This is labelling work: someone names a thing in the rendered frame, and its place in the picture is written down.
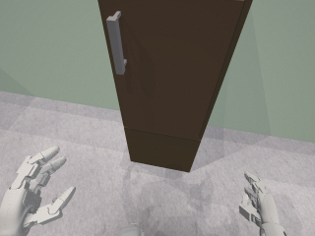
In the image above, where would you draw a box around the left robot hand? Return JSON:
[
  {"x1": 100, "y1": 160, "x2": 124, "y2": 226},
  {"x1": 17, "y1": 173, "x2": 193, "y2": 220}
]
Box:
[{"x1": 0, "y1": 146, "x2": 76, "y2": 236}]

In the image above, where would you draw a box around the right robot hand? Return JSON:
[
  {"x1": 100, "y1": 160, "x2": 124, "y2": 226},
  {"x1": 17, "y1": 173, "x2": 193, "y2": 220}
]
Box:
[{"x1": 239, "y1": 171, "x2": 281, "y2": 227}]

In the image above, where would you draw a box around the right robot forearm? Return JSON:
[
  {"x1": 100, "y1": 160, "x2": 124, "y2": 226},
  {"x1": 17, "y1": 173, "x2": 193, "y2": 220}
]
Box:
[{"x1": 259, "y1": 222, "x2": 287, "y2": 236}]

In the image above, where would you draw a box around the cupboard door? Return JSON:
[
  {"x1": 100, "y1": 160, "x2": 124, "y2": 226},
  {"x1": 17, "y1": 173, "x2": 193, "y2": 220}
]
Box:
[{"x1": 102, "y1": 0, "x2": 244, "y2": 140}]

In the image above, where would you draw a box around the left robot thigh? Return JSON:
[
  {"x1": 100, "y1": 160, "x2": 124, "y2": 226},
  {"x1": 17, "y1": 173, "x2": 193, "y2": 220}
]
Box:
[{"x1": 116, "y1": 225, "x2": 145, "y2": 236}]

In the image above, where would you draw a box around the handle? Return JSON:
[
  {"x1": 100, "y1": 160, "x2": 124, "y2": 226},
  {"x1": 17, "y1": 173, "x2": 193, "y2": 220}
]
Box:
[{"x1": 106, "y1": 11, "x2": 127, "y2": 75}]

